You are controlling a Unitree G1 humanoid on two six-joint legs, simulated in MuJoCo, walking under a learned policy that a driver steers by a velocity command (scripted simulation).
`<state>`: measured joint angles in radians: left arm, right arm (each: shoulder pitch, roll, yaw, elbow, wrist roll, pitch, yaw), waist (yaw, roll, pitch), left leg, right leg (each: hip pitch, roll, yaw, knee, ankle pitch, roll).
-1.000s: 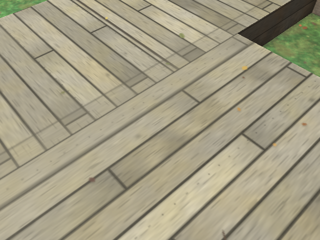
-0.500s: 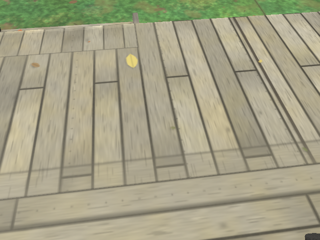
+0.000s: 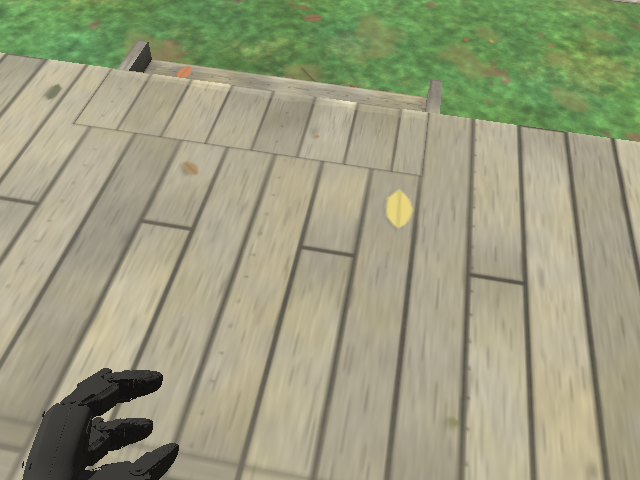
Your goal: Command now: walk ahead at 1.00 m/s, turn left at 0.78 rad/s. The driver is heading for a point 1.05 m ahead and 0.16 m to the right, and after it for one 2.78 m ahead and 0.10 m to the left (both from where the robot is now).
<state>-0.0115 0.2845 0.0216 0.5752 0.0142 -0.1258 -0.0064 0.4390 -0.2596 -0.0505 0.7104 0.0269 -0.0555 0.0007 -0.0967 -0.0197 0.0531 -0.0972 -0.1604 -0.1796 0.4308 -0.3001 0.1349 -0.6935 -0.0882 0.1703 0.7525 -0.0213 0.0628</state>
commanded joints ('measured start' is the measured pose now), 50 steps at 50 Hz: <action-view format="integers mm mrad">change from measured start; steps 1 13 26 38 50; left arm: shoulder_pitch -75 397 560 309 81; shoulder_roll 67 121 97 76 25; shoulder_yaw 25 68 23 20 19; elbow -69 94 248 166 76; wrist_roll -22 1 -41 -64 -51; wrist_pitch -11 10 10 9 66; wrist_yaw -12 -24 1 12 -59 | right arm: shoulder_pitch -74 -272 -611 -110 -126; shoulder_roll -169 -95 -33 -96 -146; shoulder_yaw -52 4 32 -28 -29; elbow -63 -112 -212 -13 73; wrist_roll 11 -9 -6 -52 -46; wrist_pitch -21 -39 -61 -68 -81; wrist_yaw -16 4 63 28 -16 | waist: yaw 11 183 190 18 69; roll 86 22 -6 36 -26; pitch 17 -49 114 -99 115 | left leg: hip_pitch -346 -682 -556 154 -2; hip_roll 169 201 217 447 320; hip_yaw -163 36 203 -204 420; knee -179 918 197 -187 -323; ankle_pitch -6 -17 489 -44 591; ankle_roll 100 -40 -81 62 -111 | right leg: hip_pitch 360 728 618 -38 -2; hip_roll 69 -161 -89 -40 -6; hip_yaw -105 379 -84 -38 -237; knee -161 -501 -729 596 64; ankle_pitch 233 -461 63 -229 248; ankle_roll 16 -248 -234 -141 -150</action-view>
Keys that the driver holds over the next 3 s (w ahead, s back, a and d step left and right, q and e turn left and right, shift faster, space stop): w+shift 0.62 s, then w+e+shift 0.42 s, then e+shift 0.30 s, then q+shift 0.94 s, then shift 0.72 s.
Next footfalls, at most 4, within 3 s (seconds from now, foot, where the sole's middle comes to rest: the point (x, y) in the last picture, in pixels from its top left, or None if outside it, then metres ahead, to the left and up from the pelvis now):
0.14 right None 0.35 -0.18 -0.78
0.66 left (235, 355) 0.78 0.13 -0.78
1.12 right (291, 207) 1.23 -0.03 -0.78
1.50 left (245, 153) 1.46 0.09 -0.78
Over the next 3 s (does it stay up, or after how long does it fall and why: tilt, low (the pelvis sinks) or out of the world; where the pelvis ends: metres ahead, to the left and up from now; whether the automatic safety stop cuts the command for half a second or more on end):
stays up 1.32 0.05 0.00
